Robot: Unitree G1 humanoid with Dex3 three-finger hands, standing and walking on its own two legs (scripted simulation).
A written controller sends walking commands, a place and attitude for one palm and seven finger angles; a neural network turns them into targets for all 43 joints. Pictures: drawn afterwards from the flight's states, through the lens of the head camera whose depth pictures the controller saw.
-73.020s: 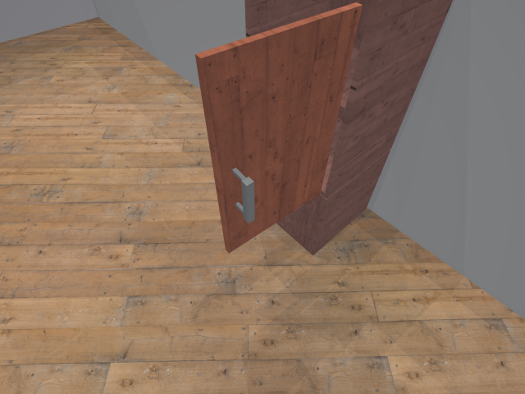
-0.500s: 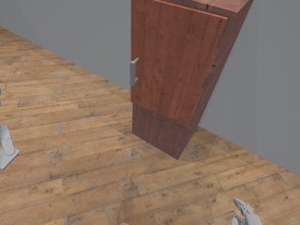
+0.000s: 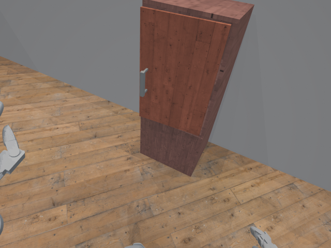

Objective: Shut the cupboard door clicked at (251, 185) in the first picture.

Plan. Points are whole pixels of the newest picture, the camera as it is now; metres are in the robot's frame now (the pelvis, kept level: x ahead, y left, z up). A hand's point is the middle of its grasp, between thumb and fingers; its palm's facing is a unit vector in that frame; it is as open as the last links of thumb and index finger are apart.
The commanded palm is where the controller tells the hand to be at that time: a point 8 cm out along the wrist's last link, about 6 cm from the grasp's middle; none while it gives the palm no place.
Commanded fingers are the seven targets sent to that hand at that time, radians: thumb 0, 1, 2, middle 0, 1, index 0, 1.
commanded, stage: stop stepping back and stand still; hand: left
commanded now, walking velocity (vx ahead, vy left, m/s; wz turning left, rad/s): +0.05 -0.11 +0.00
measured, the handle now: (144, 82) +0.91 +0.11 -0.05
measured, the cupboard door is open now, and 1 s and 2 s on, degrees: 5 5 5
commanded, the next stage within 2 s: let the arm hang, fingers relaxed in 1.08 s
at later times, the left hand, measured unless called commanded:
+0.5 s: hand out of the picture +0.16 +0.31 +0.21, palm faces +0.35 -0.83 -0.43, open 7.5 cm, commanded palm +0.11 +0.35 +0.21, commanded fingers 0.00 0.90 0.90 -0.20 -0.30 -0.20 -0.30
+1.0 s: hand (5, 153) +0.21 +0.29 +0.20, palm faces +0.32 -0.80 -0.51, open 7.4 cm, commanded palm +0.15 +0.34 +0.21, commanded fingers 0.00 0.90 0.90 -0.20 -0.30 -0.20 -0.30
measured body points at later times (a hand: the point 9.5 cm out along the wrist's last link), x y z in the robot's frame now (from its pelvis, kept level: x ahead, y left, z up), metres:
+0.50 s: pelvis -0.05 +0.06 +0.04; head -0.05 +0.09 +0.49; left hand +0.14 +0.35 +0.23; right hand +0.10 -0.14 -0.04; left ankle +0.00 +0.18 -0.70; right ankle -0.06 -0.03 -0.68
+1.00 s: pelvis -0.01 +0.05 +0.03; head +0.00 +0.05 +0.48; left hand +0.19 +0.33 +0.23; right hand +0.12 -0.20 -0.06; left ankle +0.01 +0.17 -0.70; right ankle -0.08 -0.02 -0.70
